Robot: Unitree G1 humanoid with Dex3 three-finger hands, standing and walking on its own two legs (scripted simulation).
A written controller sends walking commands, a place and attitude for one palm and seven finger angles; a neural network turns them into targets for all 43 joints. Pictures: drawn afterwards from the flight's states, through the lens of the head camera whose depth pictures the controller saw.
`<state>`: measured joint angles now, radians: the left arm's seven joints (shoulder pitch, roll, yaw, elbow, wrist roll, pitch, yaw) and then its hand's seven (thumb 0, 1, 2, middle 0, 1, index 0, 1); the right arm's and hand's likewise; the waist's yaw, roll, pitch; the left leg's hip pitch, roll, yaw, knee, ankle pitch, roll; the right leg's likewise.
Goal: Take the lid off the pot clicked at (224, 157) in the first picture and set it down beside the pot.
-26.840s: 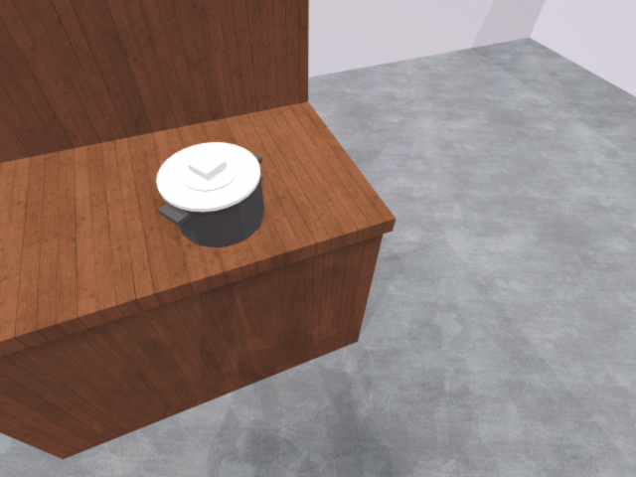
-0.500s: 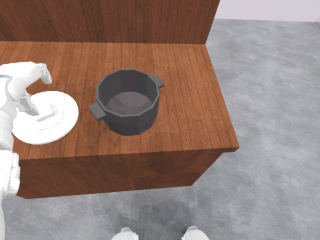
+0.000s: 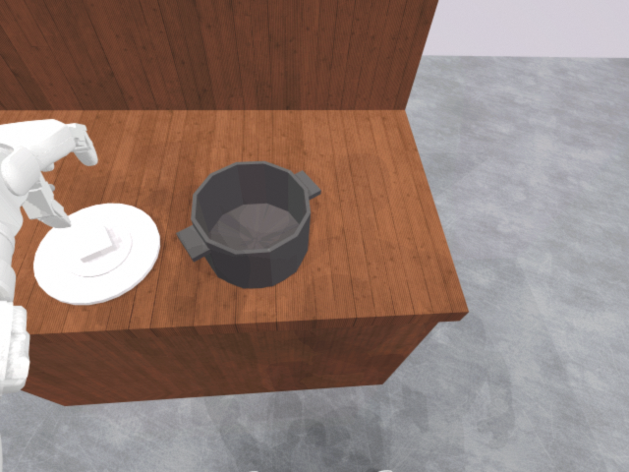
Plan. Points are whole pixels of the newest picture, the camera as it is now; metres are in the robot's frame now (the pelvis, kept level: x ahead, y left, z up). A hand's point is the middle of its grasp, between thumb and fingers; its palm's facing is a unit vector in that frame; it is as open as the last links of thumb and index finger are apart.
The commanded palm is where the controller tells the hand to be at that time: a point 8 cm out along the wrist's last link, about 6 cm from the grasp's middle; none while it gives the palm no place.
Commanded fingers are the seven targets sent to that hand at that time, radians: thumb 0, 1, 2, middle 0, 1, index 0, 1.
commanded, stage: raise the empty hand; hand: left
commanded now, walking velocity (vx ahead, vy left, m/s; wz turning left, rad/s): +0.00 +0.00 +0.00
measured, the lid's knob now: (93, 242) +0.47 +0.33 -0.06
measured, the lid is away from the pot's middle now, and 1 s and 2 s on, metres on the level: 0.25 0.25 0.25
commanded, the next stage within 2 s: draw the hand back to the body in 0.16 s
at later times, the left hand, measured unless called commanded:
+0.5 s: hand (41, 195) +0.43 +0.31 +0.10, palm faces -0.38 -0.09 -0.92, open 11.0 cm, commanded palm +0.42 +0.31 +0.15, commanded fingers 0.00 0.01 0.59 -0.33 -0.90 -0.33 -0.90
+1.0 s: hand (70, 187) +0.41 +0.25 +0.14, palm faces +0.36 -0.85 -0.38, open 10.9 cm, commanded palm +0.35 +0.29 +0.17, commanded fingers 0.00 0.19 0.65 -0.30 -0.78 -0.30 -0.78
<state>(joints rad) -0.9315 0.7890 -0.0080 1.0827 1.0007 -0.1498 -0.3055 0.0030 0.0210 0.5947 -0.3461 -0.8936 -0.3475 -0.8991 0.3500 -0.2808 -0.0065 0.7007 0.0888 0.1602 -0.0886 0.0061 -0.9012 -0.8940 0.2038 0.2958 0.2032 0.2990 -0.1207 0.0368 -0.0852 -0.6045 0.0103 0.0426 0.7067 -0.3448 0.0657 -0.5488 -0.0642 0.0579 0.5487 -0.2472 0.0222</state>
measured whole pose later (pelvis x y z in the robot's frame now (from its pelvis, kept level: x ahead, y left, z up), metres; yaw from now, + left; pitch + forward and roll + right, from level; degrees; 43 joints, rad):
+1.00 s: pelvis +0.01 -0.04 +0.02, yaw +2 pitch +3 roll -1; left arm -0.52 0.51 0.28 0.66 0.09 -0.10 0.05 0.00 0.04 0.60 -0.34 -0.87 -0.34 -0.88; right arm 0.25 -0.23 0.05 0.65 0.07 0.03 -0.11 0.01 -0.90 -0.89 0.20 0.30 0.20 0.30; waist -0.03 0.00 0.01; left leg -0.28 0.03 0.01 0.54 -0.30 0.00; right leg -0.25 -0.05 0.01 0.44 -0.24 0.05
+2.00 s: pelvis +0.01 -0.07 +0.02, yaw +3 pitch -4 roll -1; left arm 0.21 0.33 0.31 -0.17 -0.06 -0.07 0.12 0.02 0.88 0.90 -0.21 -0.30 -0.21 -0.31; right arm 0.16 -0.24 0.02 0.68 0.02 -0.12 -0.09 0.01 -0.90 -0.89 0.20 0.30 0.20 0.30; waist 0.04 0.07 0.03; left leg -0.11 0.06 -0.01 0.44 -0.26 -0.04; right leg -0.10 -0.03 -0.01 0.41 -0.24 0.03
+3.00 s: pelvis -0.03 -0.04 +0.02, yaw +1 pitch +0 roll -1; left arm 0.68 0.42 0.35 -0.62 -0.04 -0.19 0.08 0.02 0.89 0.90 -0.22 -0.30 -0.22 -0.30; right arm 0.16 -0.20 -0.03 0.56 0.02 -0.04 -0.06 0.01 -0.90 -0.89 0.20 0.30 0.20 0.30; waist -0.03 -0.05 0.10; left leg -0.29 0.02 0.04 0.54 -0.25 0.01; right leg -0.27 -0.06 0.04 0.47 -0.20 0.08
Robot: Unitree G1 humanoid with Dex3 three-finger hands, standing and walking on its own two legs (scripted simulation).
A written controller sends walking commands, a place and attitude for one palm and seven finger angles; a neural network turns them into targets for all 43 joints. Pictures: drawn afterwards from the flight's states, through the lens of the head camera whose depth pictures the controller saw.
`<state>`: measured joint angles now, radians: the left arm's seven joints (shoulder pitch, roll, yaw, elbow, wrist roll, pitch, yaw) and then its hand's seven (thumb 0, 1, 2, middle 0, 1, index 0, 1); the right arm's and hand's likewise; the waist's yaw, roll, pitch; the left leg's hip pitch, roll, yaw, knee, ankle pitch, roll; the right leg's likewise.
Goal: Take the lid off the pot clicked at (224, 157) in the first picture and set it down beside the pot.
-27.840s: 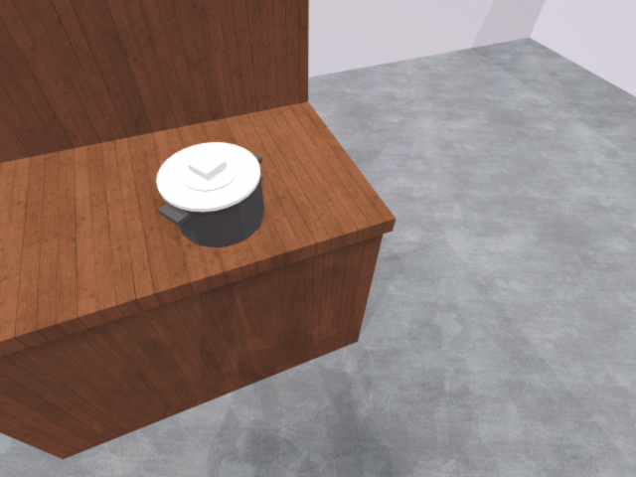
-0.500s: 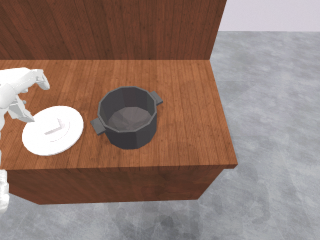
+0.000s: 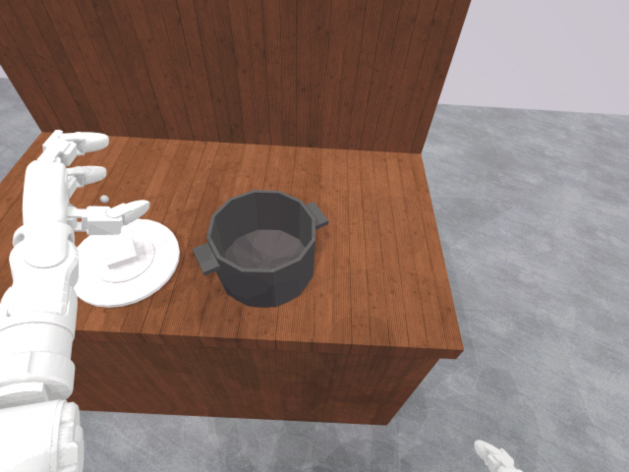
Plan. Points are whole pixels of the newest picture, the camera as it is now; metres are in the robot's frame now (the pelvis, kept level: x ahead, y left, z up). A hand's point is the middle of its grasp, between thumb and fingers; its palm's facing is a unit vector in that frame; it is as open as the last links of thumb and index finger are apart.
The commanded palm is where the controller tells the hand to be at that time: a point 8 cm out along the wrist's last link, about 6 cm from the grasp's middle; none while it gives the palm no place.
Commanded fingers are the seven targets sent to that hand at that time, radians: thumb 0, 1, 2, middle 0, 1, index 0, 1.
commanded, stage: draw the hand back to the body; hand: left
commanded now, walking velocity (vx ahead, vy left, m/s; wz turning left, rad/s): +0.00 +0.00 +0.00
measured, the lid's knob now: (120, 252) +0.47 +0.36 -0.08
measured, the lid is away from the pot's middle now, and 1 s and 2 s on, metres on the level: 0.25 0.25 0.25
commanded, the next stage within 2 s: step back with the hand held close in 1.52 s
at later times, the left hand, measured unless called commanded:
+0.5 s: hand (86, 239) +0.33 +0.26 +0.14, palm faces +0.48 -0.82 -0.31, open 8.7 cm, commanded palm +0.27 +0.29 +0.16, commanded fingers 0.00 0.74 0.85 -0.22 -0.40 -0.22 -0.40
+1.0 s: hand (69, 309) +0.24 +0.24 +0.16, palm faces +0.47 -0.82 -0.33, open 7.4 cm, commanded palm +0.18 +0.27 +0.17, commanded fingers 0.00 0.90 0.90 -0.20 -0.30 -0.20 -0.30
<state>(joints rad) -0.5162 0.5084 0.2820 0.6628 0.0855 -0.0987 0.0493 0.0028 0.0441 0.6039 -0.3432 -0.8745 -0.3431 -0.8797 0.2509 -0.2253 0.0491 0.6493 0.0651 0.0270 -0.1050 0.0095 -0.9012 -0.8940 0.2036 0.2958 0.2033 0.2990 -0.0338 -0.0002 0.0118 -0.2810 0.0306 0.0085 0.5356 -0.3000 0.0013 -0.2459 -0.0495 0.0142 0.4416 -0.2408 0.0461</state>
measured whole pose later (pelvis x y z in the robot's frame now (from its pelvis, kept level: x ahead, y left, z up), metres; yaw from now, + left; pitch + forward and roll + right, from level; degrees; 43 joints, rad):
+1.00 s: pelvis +0.00 -0.03 +0.00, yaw +1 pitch -4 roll -1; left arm 0.21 0.33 0.31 -0.17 -0.06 -0.07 0.12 0.02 0.88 0.90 -0.21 -0.30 -0.21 -0.31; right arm 0.16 -0.24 0.02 0.68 0.02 -0.12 -0.09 0.01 -0.90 -0.89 0.20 0.30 0.20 0.30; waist 0.04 0.07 0.03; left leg -0.11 0.06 -0.01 0.44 -0.26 -0.04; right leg -0.10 -0.03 -0.01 0.41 -0.24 0.03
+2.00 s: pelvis -0.04 +0.00 +0.00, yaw -1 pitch +0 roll -1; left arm 0.68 0.42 0.35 -0.62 -0.04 -0.19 0.08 0.02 0.89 0.90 -0.22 -0.30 -0.22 -0.30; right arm 0.16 -0.20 -0.03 0.56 0.02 -0.04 -0.06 0.01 -0.90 -0.89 0.20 0.30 0.20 0.30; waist -0.03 -0.05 0.10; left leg -0.29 0.02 0.04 0.54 -0.25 0.01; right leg -0.27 -0.06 0.04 0.47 -0.20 0.08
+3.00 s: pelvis -0.21 +0.00 -0.05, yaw +1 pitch -2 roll -3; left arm 0.53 0.46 0.48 -0.71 -0.08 -0.28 0.13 0.02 0.89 0.90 -0.22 -0.30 -0.22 -0.30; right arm 0.19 -0.15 -0.01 0.59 0.00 -0.15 -0.02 0.01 -0.90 -0.89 0.20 0.30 0.20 0.30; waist 0.01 0.00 0.05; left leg -0.66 0.12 0.07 0.76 -0.10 0.02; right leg -0.31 0.02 -0.05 0.86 -0.51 -0.01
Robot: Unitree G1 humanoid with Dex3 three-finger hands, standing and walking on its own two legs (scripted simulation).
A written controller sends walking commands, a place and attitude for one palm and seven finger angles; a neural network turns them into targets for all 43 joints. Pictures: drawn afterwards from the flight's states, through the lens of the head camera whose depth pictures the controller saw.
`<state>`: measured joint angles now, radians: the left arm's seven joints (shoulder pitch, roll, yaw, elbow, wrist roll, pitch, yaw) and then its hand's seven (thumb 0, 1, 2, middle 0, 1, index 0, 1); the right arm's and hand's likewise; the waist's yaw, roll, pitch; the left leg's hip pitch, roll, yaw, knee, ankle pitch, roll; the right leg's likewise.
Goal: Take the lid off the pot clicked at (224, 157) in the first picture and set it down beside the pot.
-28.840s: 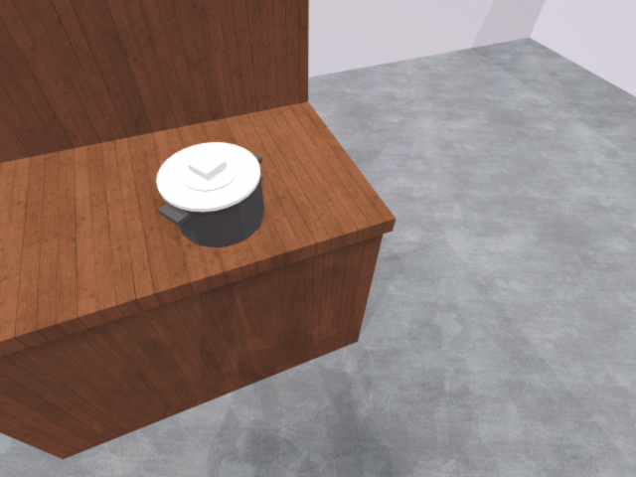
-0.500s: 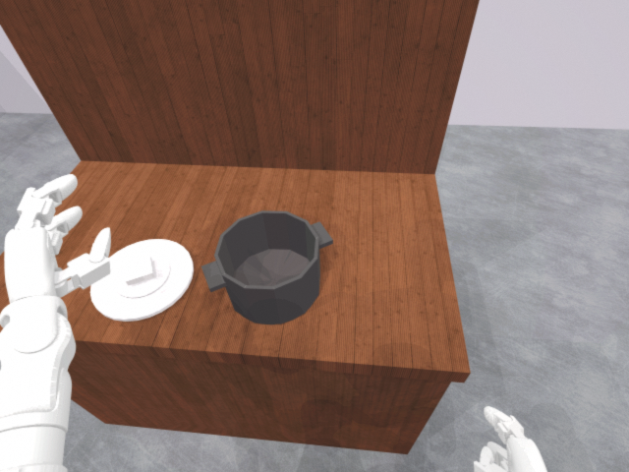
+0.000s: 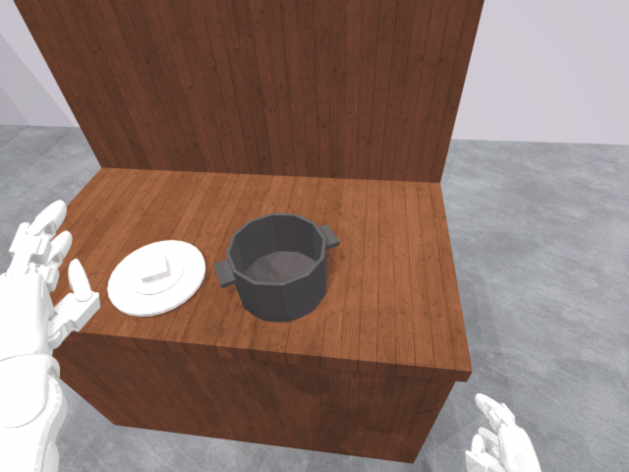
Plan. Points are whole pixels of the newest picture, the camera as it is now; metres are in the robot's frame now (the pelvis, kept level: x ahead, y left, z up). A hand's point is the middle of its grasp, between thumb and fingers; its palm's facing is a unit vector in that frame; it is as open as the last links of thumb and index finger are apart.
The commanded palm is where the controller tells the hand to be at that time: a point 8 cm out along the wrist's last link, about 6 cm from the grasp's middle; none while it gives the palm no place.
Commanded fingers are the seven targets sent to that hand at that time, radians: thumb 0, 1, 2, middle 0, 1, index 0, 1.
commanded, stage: draw the hand back to the body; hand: left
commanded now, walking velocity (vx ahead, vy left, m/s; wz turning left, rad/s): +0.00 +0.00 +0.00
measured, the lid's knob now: (154, 268) +0.48 +0.38 -0.09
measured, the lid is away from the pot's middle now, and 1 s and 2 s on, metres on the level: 0.25 0.25 0.25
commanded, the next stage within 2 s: step back with the hand held close in 0.52 s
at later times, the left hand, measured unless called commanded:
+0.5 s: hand (68, 354) +0.18 +0.25 +0.16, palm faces +0.42 -0.82 -0.39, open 7.4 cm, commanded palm +0.13 +0.29 +0.17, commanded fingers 0.00 0.90 0.90 -0.20 -0.30 -0.20 -0.30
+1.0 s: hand (76, 376) +0.17 +0.25 +0.13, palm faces +0.16 -0.86 -0.49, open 7.4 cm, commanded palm +0.10 +0.31 +0.17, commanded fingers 0.00 0.90 0.90 -0.20 -0.30 -0.20 -0.30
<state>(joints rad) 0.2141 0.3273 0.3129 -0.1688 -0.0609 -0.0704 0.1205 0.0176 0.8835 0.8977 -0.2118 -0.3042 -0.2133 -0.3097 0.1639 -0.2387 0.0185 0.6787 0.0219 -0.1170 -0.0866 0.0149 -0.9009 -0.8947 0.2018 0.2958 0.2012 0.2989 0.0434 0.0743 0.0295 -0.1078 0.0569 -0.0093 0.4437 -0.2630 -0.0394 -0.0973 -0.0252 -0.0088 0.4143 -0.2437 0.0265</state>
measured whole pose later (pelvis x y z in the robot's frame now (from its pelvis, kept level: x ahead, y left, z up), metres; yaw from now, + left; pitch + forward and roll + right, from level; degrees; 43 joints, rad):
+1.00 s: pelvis -0.04 +0.04 -0.01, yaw -2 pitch +0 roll -1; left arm 0.68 0.42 0.35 -0.62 -0.04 -0.19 0.08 0.02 0.89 0.90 -0.22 -0.30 -0.22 -0.30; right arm 0.16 -0.20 -0.03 0.56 0.02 -0.04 -0.06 0.01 -0.90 -0.89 0.20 0.30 0.20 0.30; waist -0.03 -0.05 0.10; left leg -0.29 0.02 0.04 0.54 -0.25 0.01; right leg -0.27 -0.06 0.04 0.47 -0.20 0.08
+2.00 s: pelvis -0.21 +0.03 -0.05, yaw +1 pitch -2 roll -3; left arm 0.53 0.46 0.48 -0.71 -0.08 -0.28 0.13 0.02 0.89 0.90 -0.22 -0.30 -0.22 -0.30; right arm 0.19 -0.15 -0.01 0.59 0.00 -0.15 -0.02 0.01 -0.90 -0.89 0.20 0.30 0.20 0.30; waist 0.01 0.00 0.05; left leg -0.66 0.12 0.07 0.76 -0.10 0.02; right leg -0.31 0.02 -0.05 0.86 -0.51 -0.01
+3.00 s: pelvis -0.38 +0.13 -0.02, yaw +0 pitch +1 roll -3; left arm 0.15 0.26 0.16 0.21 0.06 0.06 0.03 0.01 0.90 0.90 -0.20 -0.30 -0.20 -0.30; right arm 0.30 -0.13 0.01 0.68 -0.05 -0.02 -0.01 0.01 -0.90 -0.89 0.21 0.30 0.21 0.30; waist -0.08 -0.04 -0.04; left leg -0.31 -0.07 0.01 0.64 -0.35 0.12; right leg -0.64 0.01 0.06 1.33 -0.41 0.03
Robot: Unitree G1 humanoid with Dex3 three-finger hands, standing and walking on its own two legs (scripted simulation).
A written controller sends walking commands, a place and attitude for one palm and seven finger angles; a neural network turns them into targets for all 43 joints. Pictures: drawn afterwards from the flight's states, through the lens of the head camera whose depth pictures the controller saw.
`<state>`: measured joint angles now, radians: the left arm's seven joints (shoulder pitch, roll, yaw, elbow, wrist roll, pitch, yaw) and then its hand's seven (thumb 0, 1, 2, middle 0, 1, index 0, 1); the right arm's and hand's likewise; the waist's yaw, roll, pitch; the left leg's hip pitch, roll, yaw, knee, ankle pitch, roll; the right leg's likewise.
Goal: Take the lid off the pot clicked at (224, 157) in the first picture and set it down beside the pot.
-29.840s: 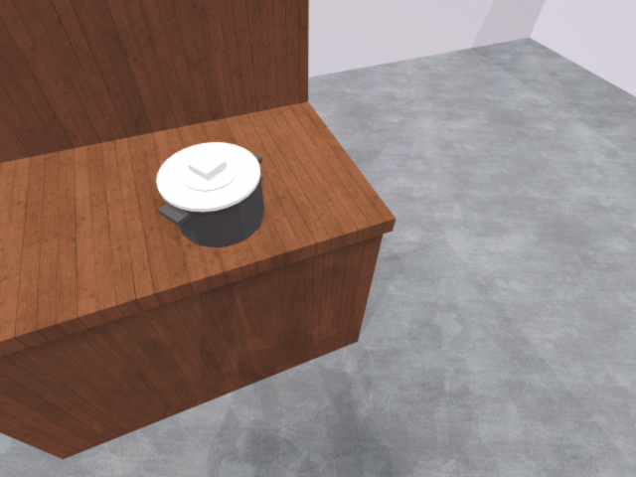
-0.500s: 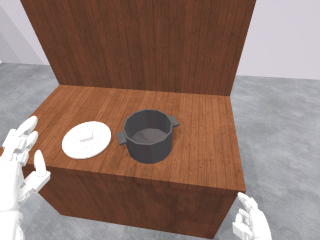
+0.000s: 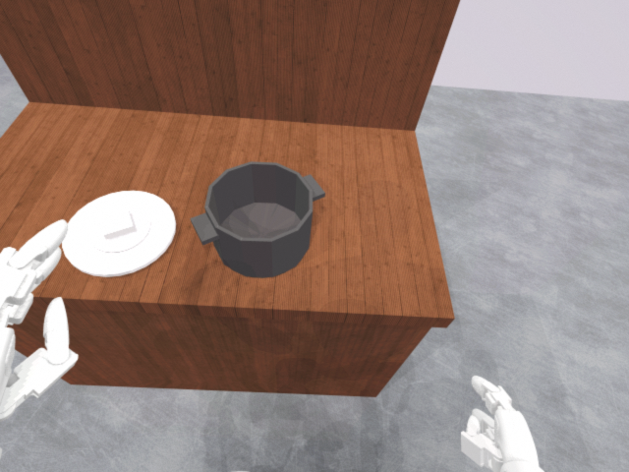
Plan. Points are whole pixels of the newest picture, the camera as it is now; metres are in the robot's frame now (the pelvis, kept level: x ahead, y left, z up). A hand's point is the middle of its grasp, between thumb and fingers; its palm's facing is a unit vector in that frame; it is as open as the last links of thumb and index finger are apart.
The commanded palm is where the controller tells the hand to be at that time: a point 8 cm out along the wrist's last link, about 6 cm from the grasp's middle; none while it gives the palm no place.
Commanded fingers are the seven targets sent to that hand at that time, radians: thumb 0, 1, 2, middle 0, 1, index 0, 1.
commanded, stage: step back with the hand held close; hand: left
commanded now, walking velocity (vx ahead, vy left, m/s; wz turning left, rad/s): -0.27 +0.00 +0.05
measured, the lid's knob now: (116, 222) +0.50 +0.36 -0.08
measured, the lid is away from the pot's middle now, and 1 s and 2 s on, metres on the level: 0.25 0.25 0.25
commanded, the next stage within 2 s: stop stepping back and stand still in 0.92 s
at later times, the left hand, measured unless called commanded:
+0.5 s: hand out of the picture +0.11 +0.24 +0.16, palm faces +0.37 -0.82 -0.44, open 7.4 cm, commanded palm +0.04 +0.28 +0.18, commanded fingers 0.00 0.90 0.90 -0.20 -0.30 -0.20 -0.30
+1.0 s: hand out of the picture +0.01 +0.24 +0.18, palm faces +0.45 -0.79 -0.42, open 7.4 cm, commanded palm none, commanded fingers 0.00 0.90 0.90 -0.20 -0.30 -0.20 -0.30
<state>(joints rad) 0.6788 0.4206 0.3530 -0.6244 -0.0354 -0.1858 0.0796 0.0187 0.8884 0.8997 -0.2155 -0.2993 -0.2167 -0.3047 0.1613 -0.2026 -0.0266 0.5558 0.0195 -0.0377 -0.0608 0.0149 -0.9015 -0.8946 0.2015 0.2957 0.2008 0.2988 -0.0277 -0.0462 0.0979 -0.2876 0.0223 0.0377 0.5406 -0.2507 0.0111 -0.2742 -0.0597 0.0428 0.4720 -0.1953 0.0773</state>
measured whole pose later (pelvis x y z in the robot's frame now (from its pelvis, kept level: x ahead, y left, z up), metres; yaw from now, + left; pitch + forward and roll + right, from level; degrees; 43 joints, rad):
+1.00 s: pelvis -0.17 -0.01 -0.05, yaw +3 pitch -2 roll -3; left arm 0.53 0.46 0.48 -0.71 -0.08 -0.28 0.13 0.02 0.89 0.90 -0.22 -0.30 -0.22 -0.30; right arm 0.19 -0.15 -0.01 0.59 0.00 -0.15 -0.02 0.01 -0.90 -0.89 0.20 0.30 0.20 0.30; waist 0.01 0.00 0.05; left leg -0.66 0.12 0.07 0.76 -0.10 0.02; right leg -0.31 0.02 -0.05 0.86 -0.51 -0.01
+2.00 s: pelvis -0.34 +0.08 -0.01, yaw +2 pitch +1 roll -3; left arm 0.15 0.26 0.16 0.21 0.06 0.06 0.03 0.01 0.90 0.90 -0.20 -0.30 -0.20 -0.30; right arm 0.30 -0.13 0.01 0.68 -0.05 -0.02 -0.01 0.01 -0.90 -0.89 0.21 0.30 0.21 0.30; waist -0.08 -0.04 -0.04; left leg -0.31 -0.07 0.01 0.64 -0.35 0.12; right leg -0.64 0.01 0.06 1.33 -0.41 0.03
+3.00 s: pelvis -0.21 +0.03 +0.00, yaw +2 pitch +1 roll +0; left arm 0.28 0.15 0.03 1.06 0.01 -0.01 0.06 0.01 0.93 0.90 -0.20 -0.30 -0.20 -0.30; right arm 0.30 -0.12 -0.05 1.06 -0.01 -0.02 -0.05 0.01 -0.93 -0.89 0.20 0.30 0.20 0.30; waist -0.01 -0.01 0.04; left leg -0.15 -0.01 0.04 0.52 -0.39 0.03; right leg -0.15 0.01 -0.01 0.51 -0.37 -0.01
